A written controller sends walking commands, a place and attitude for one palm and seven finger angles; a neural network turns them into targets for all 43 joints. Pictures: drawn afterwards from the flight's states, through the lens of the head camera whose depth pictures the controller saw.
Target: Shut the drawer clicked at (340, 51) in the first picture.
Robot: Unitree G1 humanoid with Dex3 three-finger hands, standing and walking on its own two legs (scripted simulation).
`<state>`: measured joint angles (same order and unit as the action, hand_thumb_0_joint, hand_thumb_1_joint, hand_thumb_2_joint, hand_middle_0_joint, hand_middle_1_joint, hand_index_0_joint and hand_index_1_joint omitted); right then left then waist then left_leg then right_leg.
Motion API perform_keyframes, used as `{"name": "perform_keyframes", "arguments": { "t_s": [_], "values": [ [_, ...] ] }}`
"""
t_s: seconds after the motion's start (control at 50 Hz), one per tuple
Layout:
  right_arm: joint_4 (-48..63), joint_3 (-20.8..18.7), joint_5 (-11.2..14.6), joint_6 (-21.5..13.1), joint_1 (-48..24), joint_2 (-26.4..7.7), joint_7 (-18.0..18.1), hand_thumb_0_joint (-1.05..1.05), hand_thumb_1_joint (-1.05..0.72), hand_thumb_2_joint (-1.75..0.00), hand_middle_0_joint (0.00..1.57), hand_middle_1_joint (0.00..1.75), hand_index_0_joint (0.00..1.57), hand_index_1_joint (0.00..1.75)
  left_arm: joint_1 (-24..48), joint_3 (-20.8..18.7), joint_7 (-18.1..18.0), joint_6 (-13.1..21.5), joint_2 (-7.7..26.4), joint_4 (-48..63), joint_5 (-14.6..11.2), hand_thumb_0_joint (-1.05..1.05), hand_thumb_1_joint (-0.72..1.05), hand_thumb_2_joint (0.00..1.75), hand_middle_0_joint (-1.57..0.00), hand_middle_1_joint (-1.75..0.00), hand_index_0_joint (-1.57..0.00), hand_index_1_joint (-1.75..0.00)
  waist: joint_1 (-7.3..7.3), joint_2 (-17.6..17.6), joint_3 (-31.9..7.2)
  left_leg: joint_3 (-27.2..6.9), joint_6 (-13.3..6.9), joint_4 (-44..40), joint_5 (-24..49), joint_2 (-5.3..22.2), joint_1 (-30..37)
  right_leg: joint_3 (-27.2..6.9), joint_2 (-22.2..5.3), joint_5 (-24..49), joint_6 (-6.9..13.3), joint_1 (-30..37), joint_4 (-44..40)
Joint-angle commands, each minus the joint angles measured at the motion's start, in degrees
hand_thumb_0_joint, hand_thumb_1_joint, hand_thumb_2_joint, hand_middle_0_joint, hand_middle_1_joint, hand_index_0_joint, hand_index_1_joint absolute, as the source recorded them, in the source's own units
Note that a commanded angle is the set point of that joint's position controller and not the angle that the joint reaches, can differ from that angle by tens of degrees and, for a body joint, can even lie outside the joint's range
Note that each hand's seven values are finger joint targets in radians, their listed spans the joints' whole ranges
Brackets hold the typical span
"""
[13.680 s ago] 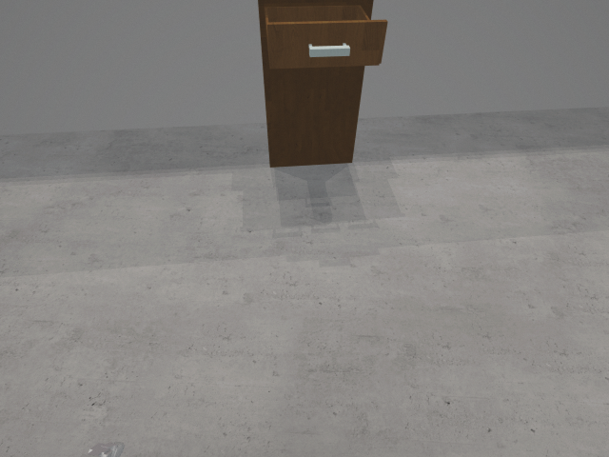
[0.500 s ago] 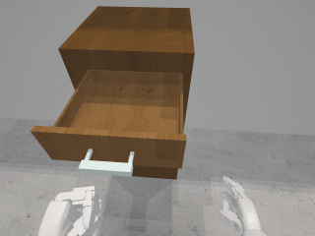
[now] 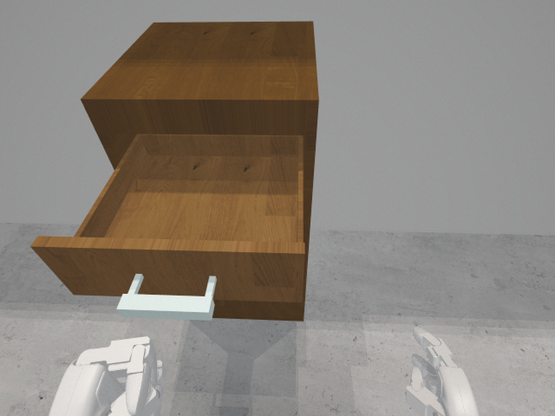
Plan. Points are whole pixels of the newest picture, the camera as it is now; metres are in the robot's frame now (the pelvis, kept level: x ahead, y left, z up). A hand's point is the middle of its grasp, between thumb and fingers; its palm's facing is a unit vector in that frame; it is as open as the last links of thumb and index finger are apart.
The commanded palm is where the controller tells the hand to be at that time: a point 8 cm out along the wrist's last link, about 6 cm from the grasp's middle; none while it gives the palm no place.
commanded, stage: bring the fist close to the handle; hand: left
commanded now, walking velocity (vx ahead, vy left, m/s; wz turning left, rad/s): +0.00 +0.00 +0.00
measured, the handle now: (171, 293) +0.29 +0.19 +0.02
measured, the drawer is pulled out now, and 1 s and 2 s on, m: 0.29 0.29 0.29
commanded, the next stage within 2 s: push the drawer shut in 1.46 s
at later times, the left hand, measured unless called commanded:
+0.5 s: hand (171, 385) +0.15 +0.13 +0.08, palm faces +0.01 -1.00 -0.04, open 3.2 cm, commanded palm +0.11 +0.19 +0.08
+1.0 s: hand (193, 366) +0.19 +0.13 +0.03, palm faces +0.00 -1.00 -0.03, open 3.2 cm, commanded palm +0.16 +0.19 +0.03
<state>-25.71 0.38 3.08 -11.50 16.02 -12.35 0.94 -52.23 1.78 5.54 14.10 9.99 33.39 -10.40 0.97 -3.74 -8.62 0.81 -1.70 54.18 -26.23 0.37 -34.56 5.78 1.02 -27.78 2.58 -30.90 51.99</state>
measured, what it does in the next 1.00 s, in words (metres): stands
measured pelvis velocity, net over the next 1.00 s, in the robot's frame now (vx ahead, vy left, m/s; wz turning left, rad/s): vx -0.01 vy -0.01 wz -0.01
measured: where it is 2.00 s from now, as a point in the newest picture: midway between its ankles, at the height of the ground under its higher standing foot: outside the picture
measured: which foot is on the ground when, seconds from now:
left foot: down 0.00-1.00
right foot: down 0.00-1.00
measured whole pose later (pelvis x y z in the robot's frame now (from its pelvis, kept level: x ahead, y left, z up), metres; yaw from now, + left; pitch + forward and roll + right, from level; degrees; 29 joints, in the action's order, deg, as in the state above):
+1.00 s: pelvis -0.01 -0.01 -0.03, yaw +0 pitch +14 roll -1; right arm -26.4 0.9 0.8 -8.0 13.7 -12.8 0.8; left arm -32.4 1.7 4.4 22.6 8.6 11.5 -9.0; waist -0.6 -2.4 -9.3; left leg 0.6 -1.2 64.3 -29.0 0.7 -49.7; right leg 6.2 0.9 -31.1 3.4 -46.2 62.9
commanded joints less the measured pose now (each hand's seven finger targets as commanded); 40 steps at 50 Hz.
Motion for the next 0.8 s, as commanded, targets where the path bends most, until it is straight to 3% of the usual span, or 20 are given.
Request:
{"name": "perform_keyframes", "arguments": {
  "t_s": [0.0, 0.12, 0.18, 0.22, 0.26, 0.3, 0.32, 0.38, 0.52, 0.58, 0.62, 0.68, 0.7, 0.78],
  "values": [
    [10.2, -2.2, 0.2, -4.1, -8.0, -5.1, 0.6, 0.0, -0.9, -0.9, 0.2, 0.3, 0.2, 0.3, -3.4, -4.3, 0.9, 4.2, 4.7, 11.7, -1.4, 0.0, 0.9, 0.9, -1.4, -1.6, -1.4, -1.6, 0.36, 4.1, 1.0, -2.4, -0.9, -7.9, 11.2, -0.3, 2.7, -4.1, -0.8, 11.0, -1.5, 1.1, -11.4],
    [8.7, -2.3, 0.1, -4.2, -7.5, -5.2, 1.1, 0.0, -0.9, -0.9, 0.2, 0.3, 0.2, 0.3, -0.8, -5.0, 2.9, 5.6, 3.6, 6.0, -2.6, 0.0, 0.9, 0.9, -1.4, -1.6, -1.4, -1.6, -0.52, 5.8, 1.9, -2.0, -0.8, -6.8, 10.7, -0.7, 1.9, -5.3, -1.0, 10.9, -2.0, 0.1, -12.3],
    [8.5, -2.4, 0.0, -4.5, -7.3, -5.6, 1.1, 0.0, -0.9, -0.9, 0.2, 0.3, 0.2, 0.3, 1.7, -5.4, 3.9, 7.2, 4.0, 4.9, -3.0, 0.0, 0.9, 0.9, -1.4, -1.6, -1.4, -1.6, -0.69, 5.6, -0.1, -2.0, -0.8, -6.1, 10.9, -1.0, 1.4, -5.9, -1.3, 11.8, -2.2, 0.4, -11.6],
    [8.0, -2.4, -0.2, -4.4, -6.9, -5.5, 1.0, 0.0, -0.9, -0.9, 0.2, 0.3, 0.2, 0.3, 2.8, -5.5, 3.9, 7.9, 4.2, 4.4, -2.7, 0.0, 0.9, 0.9, -1.4, -1.6, -1.4, -1.6, -0.63, 3.7, -1.2, -2.0, -0.8, -5.7, 11.6, -1.0, 1.8, -5.8, -1.3, 12.3, -1.9, 0.2, -11.0],
    [8.0, -2.5, -0.2, -4.3, -6.8, -5.7, 1.1, 0.0, -0.9, -0.9, 0.2, 0.3, 0.2, 0.3, 4.4, -6.0, 4.3, 8.5, 4.6, 3.0, -3.0, 0.0, 0.9, 0.9, -1.4, -1.6, -1.4, -1.6, -1.0, 5.6, -1.7, -2.1, -0.8, -5.0, 11.5, -1.0, 0.8, -6.5, -1.5, 13.3, -2.3, 0.2, -10.9],
    [7.3, -2.7, -0.4, -3.8, -7.3, -5.5, 1.2, 0.0, -0.9, -0.9, 0.2, 0.3, 0.2, 0.3, 4.5, -8.1, 4.0, 8.8, 5.9, 1.1, -2.9, 0.0, 0.9, 0.9, -1.4, -1.6, -1.4, -1.6, -0.38, 5.1, -2.0, -2.0, -0.7, -4.5, 11.7, -1.1, -0.2, -7.1, -1.7, 13.8, -2.3, 0.9, -10.9],
    [7.3, -2.6, -0.3, -3.6, -7.1, -5.5, 1.1, 0.0, -0.9, -0.9, 0.2, 0.3, 0.2, 0.3, 4.5, -6.8, 4.3, 9.0, 4.2, 0.0, -3.0, 0.0, 0.9, 0.9, -1.4, -1.6, -1.4, -1.6, -0.61, 5.0, -1.7, -1.9, -0.7, -4.7, 11.9, -1.1, -0.1, -6.7, -1.6, 14.2, -2.2, 0.6, -10.4],
    [7.7, -2.6, -0.4, -3.4, -7.4, -5.8, 1.1, 0.0, -0.9, -0.9, 0.2, 0.3, 0.2, 0.3, 7.1, -6.1, 4.6, 9.3, 3.9, -0.7, -3.2, 0.0, 0.9, 0.9, -1.4, -1.6, -1.4, -1.6, -0.76, 3.0, -2.4, -2.0, -0.7, -4.6, 11.9, -1.1, -0.3, -6.2, -1.5, 13.9, -2.1, -0.3, -9.5],
    [7.5, -2.9, -0.8, -2.3, -6.8, -5.9, 1.0, 0.0, -0.9, -0.9, 0.2, 0.3, 0.2, 0.3, 7.9, -6.4, 3.2, 10.2, 3.9, -4.4, -2.5, 0.0, 0.9, 0.9, -1.4, -1.6, -1.4, -1.6, -0.71, 5.6, -4.4, -2.0, -0.7, -3.2, 11.9, -1.1, -2.2, -6.1, -1.3, 14.1, -2.1, -1.1, -7.6],
    [8.0, -2.9, -0.9, -2.2, -7.0, -6.1, 0.8, 0.0, -0.9, -0.9, 0.2, 0.3, 0.2, 0.3, 9.5, -5.0, 2.8, 11.3, 3.3, -3.8, -2.1, 0.0, 0.9, 0.9, -1.4, -1.6, -1.4, -1.6, -0.78, 3.0, -5.3, -2.1, -0.6, -3.0, 12.2, -0.9, -2.4, -4.9, -0.8, 13.4, -1.6, -2.7, -5.6],
    [8.1, -2.8, -1.1, -1.8, -6.7, -6.3, 0.6, 0.0, -0.9, -0.9, 0.2, 0.3, 0.2, 0.3, 10.3, -3.1, 2.0, 11.6, 1.8, -4.9, -1.5, 0.0, 0.9, 0.9, -1.4, -1.6, -1.4, -1.6, -1.47, 3.7, -4.5, -2.2, -0.7, -2.6, 11.4, -0.8, -2.8, -4.3, -0.5, 12.3, -1.5, -4.7, -4.9],
    [8.6, -2.8, -1.4, -1.5, -6.6, -6.7, 0.6, 0.0, -0.9, -0.9, 0.2, 0.3, 0.2, 0.3, 13.1, -2.9, 1.2, 12.1, 2.5, -5.5, -1.0, 0.0, 0.9, 0.9, -1.4, -1.6, -1.4, -1.6, -1.95, 4.8, -4.8, -2.6, -0.7, -1.5, 9.4, -0.7, -4.9, -4.5, -0.5, 9.6, -1.5, -6.5, -3.9],
    [8.3, -2.9, -1.5, -1.1, -6.7, -6.9, 0.7, 0.0, -0.9, -0.9, 0.2, 0.3, 0.2, 0.3, 14.0, -4.1, 0.6, 12.2, 3.7, -6.3, -0.3, 0.0, 0.9, 0.9, -1.4, -1.6, -1.4, -1.6, -1.8, 5.0, -4.6, -2.6, -0.7, -1.0, 8.7, -0.6, -5.6, -4.9, -0.4, 8.4, -1.4, -7.0, -3.8],
    [9.0, -2.8, -1.6, -0.7, -6.4, -6.7, 0.4, 0.0, -0.9, -0.9, 0.2, 0.3, 0.2, 0.3, 14.5, -3.5, -0.3, 12.7, 2.5, -6.9, -0.1, 0.0, 0.9, 0.9, -1.4, -1.6, -1.4, -1.6, -1.32, 3.3, -7.7, -2.5, -0.4, -0.2, 9.2, -0.6, -6.0, -4.3, -0.2, 9.1, -1.1, -7.6, -1.5]
  ]
}}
